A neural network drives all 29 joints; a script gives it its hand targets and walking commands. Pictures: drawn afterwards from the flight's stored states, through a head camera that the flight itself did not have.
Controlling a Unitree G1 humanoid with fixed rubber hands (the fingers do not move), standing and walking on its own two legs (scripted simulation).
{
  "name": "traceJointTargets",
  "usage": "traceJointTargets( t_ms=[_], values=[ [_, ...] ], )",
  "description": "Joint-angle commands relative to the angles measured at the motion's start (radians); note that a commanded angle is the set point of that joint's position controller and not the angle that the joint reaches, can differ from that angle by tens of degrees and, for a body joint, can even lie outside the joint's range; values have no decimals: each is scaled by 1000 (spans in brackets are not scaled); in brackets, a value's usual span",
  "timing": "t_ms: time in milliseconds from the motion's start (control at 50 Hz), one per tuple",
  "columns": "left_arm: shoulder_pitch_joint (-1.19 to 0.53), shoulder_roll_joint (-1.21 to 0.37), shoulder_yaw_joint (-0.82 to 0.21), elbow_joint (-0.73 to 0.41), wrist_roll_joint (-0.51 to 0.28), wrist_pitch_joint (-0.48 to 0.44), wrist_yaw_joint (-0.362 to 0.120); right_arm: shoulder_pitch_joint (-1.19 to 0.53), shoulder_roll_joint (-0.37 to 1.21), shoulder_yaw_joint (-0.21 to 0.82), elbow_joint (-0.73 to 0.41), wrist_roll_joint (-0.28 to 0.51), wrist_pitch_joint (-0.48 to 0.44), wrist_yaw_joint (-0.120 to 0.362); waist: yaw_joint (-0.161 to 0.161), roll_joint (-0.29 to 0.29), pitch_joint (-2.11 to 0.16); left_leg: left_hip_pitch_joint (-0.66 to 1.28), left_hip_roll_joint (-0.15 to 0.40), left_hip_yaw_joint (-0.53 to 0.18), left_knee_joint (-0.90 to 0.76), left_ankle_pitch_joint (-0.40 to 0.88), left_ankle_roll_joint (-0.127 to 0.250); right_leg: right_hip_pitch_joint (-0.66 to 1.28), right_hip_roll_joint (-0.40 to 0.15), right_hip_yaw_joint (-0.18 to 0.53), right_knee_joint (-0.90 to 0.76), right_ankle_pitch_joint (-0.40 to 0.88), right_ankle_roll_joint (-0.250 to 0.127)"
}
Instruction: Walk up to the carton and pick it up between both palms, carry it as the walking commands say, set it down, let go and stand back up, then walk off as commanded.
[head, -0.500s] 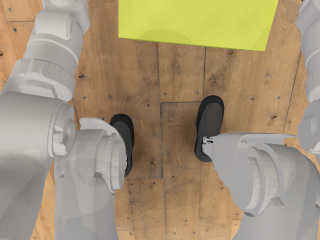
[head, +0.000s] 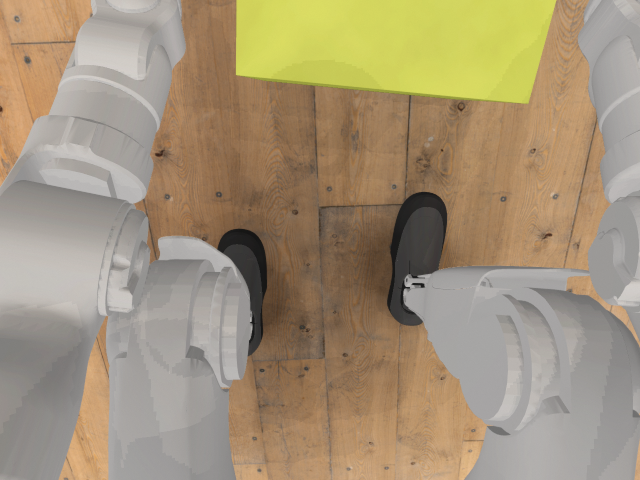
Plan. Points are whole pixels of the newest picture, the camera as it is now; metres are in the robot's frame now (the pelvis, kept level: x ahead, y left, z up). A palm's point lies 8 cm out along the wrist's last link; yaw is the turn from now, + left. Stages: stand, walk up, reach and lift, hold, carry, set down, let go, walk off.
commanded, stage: reach and lift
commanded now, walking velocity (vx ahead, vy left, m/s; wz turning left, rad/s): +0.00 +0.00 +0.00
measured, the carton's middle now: out of the picture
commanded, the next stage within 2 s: none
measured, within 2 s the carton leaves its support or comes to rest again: leaves its support in 1.20 s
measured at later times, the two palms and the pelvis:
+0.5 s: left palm out of the picture +0.54 +0.13 -0.23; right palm out of the picture +0.55 -0.21 -0.21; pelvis +0.00 +0.00 +0.00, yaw +0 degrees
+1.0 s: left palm out of the picture +0.54 +0.13 -0.23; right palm out of the picture +0.55 -0.21 -0.21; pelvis +0.00 +0.00 -0.01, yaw +0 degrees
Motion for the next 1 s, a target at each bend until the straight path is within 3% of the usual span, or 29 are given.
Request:
traceJointTargets(
  t_ms=[0,20,60,80,120,140,160,240,320,380,400,420,440,480,500,560,580,600,620,640,660,760,780,820,860,880,900,960,980],
  values=[
    [-367,9,-23,-164,-101,-62,-1,-244,60,37,-12,36,-44,16,-38,30,-1341,434,-14,62,-172,323,-25,738,27,-30,10,257,11],
    [-367,-9,-17,-164,-94,-60,0,-251,33,26,1,23,-49,13,-57,32,-1344,423,-15,54,-177,322,-28,749,26,-35,15,267,4],
    [-357,-21,-10,-127,-92,-56,-1,-252,46,34,-8,28,-48,13,-30,48,-1331,434,-18,60,-170,326,-29,744,34,-23,4,247,6],
    [-355,-26,-21,-139,-88,-56,-6,-220,56,16,35,9,-43,12,-49,65,-1309,419,-21,58,-179,305,-35,731,32,-31,12,250,4],
    [-384,-63,-34,-146,-90,-56,-8,-246,81,25,30,9,-47,17,-46,80,-1312,436,-24,59,-185,312,-36,733,35,-33,8,252,3],
    [-386,-57,-23,-141,-97,-60,-9,-240,81,26,33,6,-49,17,-52,59,-1310,427,-23,55,-182,307,-34,735,32,-27,12,251,2],
    [-373,-93,-28,-135,-91,-62,-13,-258,128,38,0,15,-51,21,-33,59,-1322,421,-33,56,-186,309,-25,740,41,-27,11,254,4],
    [-415,-183,-50,-158,-85,-62,-36,-290,205,46,9,8,-49,46,-50,74,-1323,448,-34,52,-189,299,-30,730,41,-36,16,246,-4],
    [-424,-283,-19,-127,-37,-56,-61,-330,340,71,-1,-4,-38,81,-3,31,-1271,430,-50,64,-178,305,-22,727,64,-30,6,223,6],
    [-470,-475,-45,-161,-21,-43,-115,-376,527,103,-34,-22,-18,132,2,39,-1228,407,-54,71,-174,278,-20,703,73,-27,8,197,-3],
    [-523,-557,-73,-195,-33,-38,-139,-382,612,100,-32,-32,-7,150,-37,45,-1238,402,-53,64,-173,274,-19,691,71,-37,14,200,-5],
    [-544,-591,-69,-200,-23,-31,-156,-380,681,105,-23,-38,7,169,-13,32,-1215,385,-57,67,-174,258,-18,685,79,-34,13,184,-10],
    [-551,-634,-81,-224,-8,-28,-169,-372,704,105,-36,-44,16,184,-14,55,-1208,379,-58,75,-173,259,-26,670,82,-36,14,193,-18],
    [-532,-694,-77,-223,-10,-15,-197,-381,756,110,-62,-50,31,207,-23,30,-1178,368,-62,66,-170,265,-15,633,81,-49,24,183,-17],
    [-540,-736,-62,-242,10,-7,-212,-372,808,105,-64,-52,42,223,-7,48,-1173,351,-63,76,-172,257,-17,641,89,-42,17,176,-21],
    [-540,-765,-71,-260,2,7,-236,-379,834,95,-98,-60,54,241,-27,47,-1167,338,-62,79,-177,250,-10,624,89,-57,29,171,-19],
    [-555,-758,-67,-272,15,11,-237,-400,865,115,-102,-47,61,250,13,50,-1171,343,-63,89,-165,243,-13,621,87,-47,31,154,-23],
    [-532,-788,-71,-265,11,18,-244,-406,859,111,-126,-48,62,256,-9,61,-1177,347,-62,85,-165,260,-12,610,91,-56,36,169,-22],
    [-521,-802,-72,-254,14,24,-247,-398,864,111,-108,-52,69,261,3,65,-1158,342,-66,89,-164,235,-8,591,92,-56,42,134,-26],
    [-548,-795,-66,-278,5,21,-254,-373,897,118,-123,-61,76,267,-5,31,-1146,343,-66,84,-160,264,-6,611,95,-51,30,169,-24],
    [-535,-815,-81,-274,10,27,-261,-356,901,109,-105,-66,80,270,-8,60,-1135,310,-66,87,-160,258,-9,604,97,-49,38,174,-29],
    [-545,-830,-73,-298,2,23,-264,-383,942,137,-126,-48,83,278,10,34,-1147,300,-64,90,-154,252,6,601,93,-44,42,170,-27],
    [-556,-849,-88,-297,-9,22,-264,-383,940,128,-126,-51,79,277,-17,42,-1161,298,-67,99,-151,250,4,623,97,-52,35,179,-28],
    [-560,-855,-99,-305,-16,27,-267,-386,943,131,-128,-44,81,278,-7,57,-1146,320,-60,87,-154,264,3,595,95,-50,45,188,-33],
    [-559,-863,-95,-324,-31,23,-266,-380,932,135,-139,-39,79,272,-30,54,-1167,346,-69,101,-146,274,1,631,95,-52,35,192,-29],
    [-573,-859,-113,-341,-41,19,-263,-391,935,140,-157,-32,75,269,-32,45,-1211,363,-67,94,-143,283,2,634,94,-58,42,203,-28],
    [-581,-867,-126,-368,-36,18,-259,-410,956,151,-182,-26,71,271,-12,70,-1263,389,-72,91,-154,317,3,638,99,-62,49,237,-28],
    [-654,-882,-147,-422,-84,15,-251,-456,967,181,-231,3,72,254,-32,44,-1392,453,-74,93,-140,362,3,722,99,-63,46,280,-23],
    [-662,-880,-160,-455,-96,16,-246,-498,967,193,-282,19,66,247,-21,59,-1486,490,-83,106,-144,366,0,791,104,-64,42,300,-24]
  ],
)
